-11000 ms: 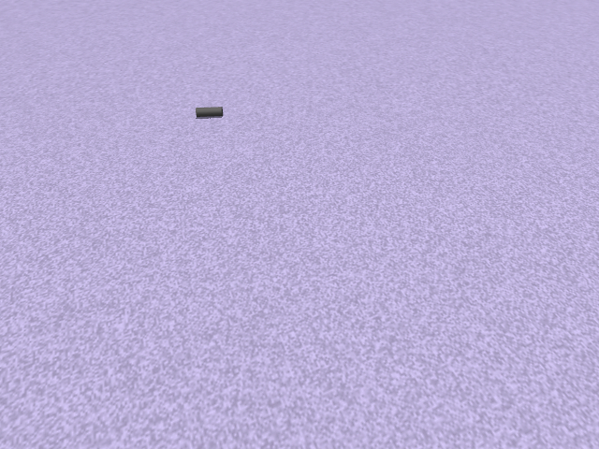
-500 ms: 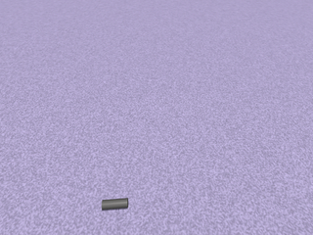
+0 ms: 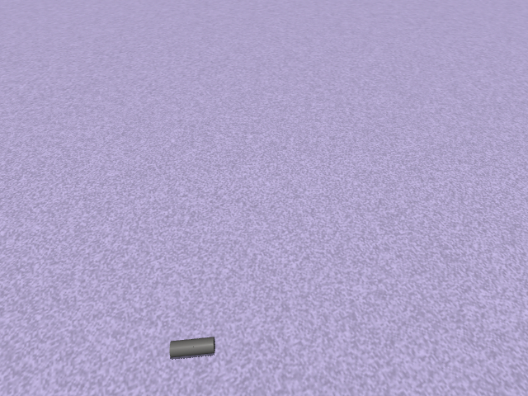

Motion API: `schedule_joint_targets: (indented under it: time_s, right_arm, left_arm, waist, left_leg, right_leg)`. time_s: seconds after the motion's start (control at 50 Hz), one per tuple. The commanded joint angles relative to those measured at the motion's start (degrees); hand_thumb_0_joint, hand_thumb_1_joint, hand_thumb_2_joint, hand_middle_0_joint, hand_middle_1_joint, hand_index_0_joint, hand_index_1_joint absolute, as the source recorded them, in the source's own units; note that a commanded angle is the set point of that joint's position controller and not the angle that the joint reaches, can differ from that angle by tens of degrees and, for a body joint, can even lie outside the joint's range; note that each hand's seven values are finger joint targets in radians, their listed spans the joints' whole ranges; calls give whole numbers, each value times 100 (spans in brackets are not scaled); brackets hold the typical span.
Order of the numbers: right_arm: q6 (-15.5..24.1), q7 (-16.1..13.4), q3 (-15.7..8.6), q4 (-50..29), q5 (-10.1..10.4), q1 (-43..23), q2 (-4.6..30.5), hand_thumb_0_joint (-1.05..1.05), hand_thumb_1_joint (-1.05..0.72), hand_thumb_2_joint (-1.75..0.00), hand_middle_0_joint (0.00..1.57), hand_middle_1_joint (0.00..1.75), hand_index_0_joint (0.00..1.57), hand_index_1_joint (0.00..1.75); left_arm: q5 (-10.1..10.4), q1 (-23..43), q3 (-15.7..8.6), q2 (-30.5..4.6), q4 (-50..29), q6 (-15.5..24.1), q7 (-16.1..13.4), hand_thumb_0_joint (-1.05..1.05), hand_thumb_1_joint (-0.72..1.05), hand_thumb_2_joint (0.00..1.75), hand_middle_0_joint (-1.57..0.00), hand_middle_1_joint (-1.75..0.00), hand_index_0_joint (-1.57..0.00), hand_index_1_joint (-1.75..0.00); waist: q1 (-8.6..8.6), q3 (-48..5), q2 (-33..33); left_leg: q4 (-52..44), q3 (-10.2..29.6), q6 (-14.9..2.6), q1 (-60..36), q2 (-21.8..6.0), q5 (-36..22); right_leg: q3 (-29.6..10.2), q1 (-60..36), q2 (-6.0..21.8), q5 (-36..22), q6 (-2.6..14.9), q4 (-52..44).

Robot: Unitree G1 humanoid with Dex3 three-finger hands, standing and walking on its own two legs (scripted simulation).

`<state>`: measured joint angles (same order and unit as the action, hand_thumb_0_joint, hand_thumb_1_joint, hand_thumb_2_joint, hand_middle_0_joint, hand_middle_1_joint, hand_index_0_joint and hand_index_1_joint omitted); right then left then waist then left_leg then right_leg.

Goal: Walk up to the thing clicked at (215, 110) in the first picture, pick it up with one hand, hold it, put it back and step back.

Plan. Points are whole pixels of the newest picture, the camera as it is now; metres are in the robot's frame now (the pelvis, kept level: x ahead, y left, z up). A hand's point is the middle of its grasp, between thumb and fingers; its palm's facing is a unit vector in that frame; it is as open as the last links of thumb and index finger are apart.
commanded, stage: walk up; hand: left
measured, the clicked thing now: (192, 347) +0.43 +0.25 -0.76
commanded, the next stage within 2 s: stand in 0.36 s
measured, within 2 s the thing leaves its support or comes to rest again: neither
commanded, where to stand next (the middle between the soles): +0.04 +0.00 m, yaw +2 degrees
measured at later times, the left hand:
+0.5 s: hand out of the picture +0.08 +0.25 -0.15, palm faces -0.03 -0.94 -0.34, open 7.4 cm
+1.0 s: hand out of the picture +0.07 +0.27 -0.15, palm faces -0.01 -0.94 -0.35, open 7.4 cm
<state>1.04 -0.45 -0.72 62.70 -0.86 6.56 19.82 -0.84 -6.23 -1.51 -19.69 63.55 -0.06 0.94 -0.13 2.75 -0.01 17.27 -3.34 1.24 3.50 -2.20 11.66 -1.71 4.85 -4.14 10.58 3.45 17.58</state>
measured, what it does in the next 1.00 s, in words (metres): stands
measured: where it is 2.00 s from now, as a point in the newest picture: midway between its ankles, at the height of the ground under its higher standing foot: outside the picture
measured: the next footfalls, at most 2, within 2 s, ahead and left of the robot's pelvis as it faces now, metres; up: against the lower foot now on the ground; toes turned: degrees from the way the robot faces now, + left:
none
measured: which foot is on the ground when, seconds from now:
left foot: down 0.00-1.00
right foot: down 0.00-1.00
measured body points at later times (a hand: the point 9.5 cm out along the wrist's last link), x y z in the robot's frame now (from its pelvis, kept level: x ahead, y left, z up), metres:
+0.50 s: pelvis +0.00 +0.00 +0.00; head +0.01 -0.01 +0.45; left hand +0.08 +0.30 -0.13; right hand +0.06 -0.31 -0.14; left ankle -0.03 +0.13 -0.75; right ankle -0.01 -0.08 -0.75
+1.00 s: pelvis +0.00 +0.01 +0.00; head +0.01 +0.01 +0.45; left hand +0.07 +0.31 -0.13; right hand +0.08 -0.29 -0.13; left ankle -0.03 +0.13 -0.75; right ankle -0.01 -0.08 -0.75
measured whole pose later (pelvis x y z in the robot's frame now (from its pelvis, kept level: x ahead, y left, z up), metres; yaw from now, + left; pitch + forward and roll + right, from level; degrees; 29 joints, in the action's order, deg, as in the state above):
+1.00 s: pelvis +0.00 +0.01 +0.00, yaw +1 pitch -2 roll +0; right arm 0.6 0.1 0.3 64.5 -1.0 7.0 20.0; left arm -0.5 -6.6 0.1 -20.0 65.2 1.3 0.2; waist -0.2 2.2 0.6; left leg 16.2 -2.4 0.5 3.5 -1.1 10.9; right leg -0.8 4.1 -3.1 9.9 2.5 15.9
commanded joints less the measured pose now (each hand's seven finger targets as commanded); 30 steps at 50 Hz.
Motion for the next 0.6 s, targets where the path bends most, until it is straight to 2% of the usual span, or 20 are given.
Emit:
schedule_joint_targets:
  time_s: [0.0, 0.1, 0.22, 0.28, 0.32, 0.34, 0.42, 0.46, 0.48, 0.52, 0.58]
  right_arm:
    - [142, -100, -251, -355, 27, -193, 1211, 0, -90, -90, 20, 30, 20, 30]
    - [136, -90, -238, -361, 22, -228, 1216, 0, -90, -90, 20, 30, 20, 30]
    - [143, -90, -247, -372, 15, -236, 1230, 0, -90, -90, 20, 30, 20, 30]
    - [139, -90, -239, -357, 17, -174, 1205, 0, -90, -90, 20, 30, 20, 30]
    - [141, -82, -228, -370, 13, -201, 1212, 0, -90, -90, 20, 30, 20, 30]
    - [102, -62, -177, -295, 26, -212, 1151, 0, -90, -90, 20, 30, 20, 30]
    - [67, -51, -160, -271, 40, -131, 1149, 0, -90, -90, 20, 30, 20, 30]
    - [72, -43, -143, -233, 35, -161, 1173, 0, -90, -90, 20, 30, 20, 30]
    - [62, -47, -147, -227, 27, -168, 1165, 0, -90, -90, 20, 30, 20, 30]
    - [65, -41, -126, -202, 23, -122, 1147, 0, -90, -90, 20, 30, 20, 30]
    - [88, -33, -126, -178, 23, -80, 1195, 0, -90, -90, 20, 30, 20, 30]
  left_arm:
    - [31, 217, -260, -1208, -372, 101, -100, 0, 90, 90, -20, -30, -20, -30]
    - [11, 240, -257, -1213, -383, 100, -94, 0, 90, 90, -20, -30, -20, -30]
    - [11, 189, -269, -1211, -385, 101, -91, 0, 90, 90, -20, -30, -20, -30]
    - [17, 249, -279, -1227, -405, 101, -88, 0, 90, 90, -20, -30, -20, -30]
    - [9, 243, -268, -1224, -403, 106, -81, 0, 90, 90, -20, -30, -20, -30]
    - [32, 230, -211, -1234, -347, 175, -119, 0, 90, 90, -20, -30, -20, -30]
    - [47, 230, -202, -1313, -305, 227, -161, 0, 90, 90, -20, -30, -20, -30]
    - [55, 240, -175, -1280, -283, 226, -176, 0, 90, 90, -20, -30, -20, -30]
    - [41, 254, -176, -1289, -273, 220, -182, 0, 90, 90, -20, -30, -20, -30]
    - [53, 238, -152, -1267, -243, 225, -179, 0, 90, 90, -20, -30, -20, -30]
    - [66, 215, -139, -1249, -240, 247, -176, 0, 90, 90, -20, -30, -20, -30]
  waist:
    - [-22, -429, -13]
    - [-29, -361, 6]
    - [-15, -404, -18]
    - [-39, -363, -15]
    - [-25, -402, -7]
    - [-31, -485, 232]
    - [-70, -612, 11]
    - [-29, -354, -3]
    - [-41, -421, -54]
    - [-52, -267, -86]
    - [-43, -416, 10]
  left_leg:
    - [-125, 493, -269, -239, -642, -1098]
    - [-150, 465, -277, -185, -619, -751]
    - [-130, 450, -286, -213, -621, -773]
    - [-136, 444, -260, -139, -588, -660]
    - [-141, 450, -273, -184, -601, -652]
    - [-100, 524, -260, -99, -618, -654]
    - [-110, 534, -233, -169, -610, -781]
    - [-174, 596, -223, -40, -610, -733]
    - [-177, 586, -241, -85, -616, -583]
    - [-228, 627, -250, -35, -636, -639]
    - [-210, 633, -260, -117, -662, -925]
  right_leg:
    - [-748, 107, 1021, -1697, -71, -195]
    - [-809, 173, 1012, -1404, -63, -279]
    - [-808, 182, 977, -1406, -71, -262]
    - [-876, 203, 993, -1225, -64, -297]
    - [-875, 206, 991, -1274, -56, -303]
    - [-888, -11, 1132, -1360, -143, -424]
    - [-838, -167, 1129, -1766, -189, -375]
    - [-764, -25, 1091, -1566, -194, -410]
    - [-778, 7, 1098, -1376, -181, -432]
    - [-775, 102, 1102, -1377, -162, -445]
    - [-732, -46, 1120, -1624, -153, -372]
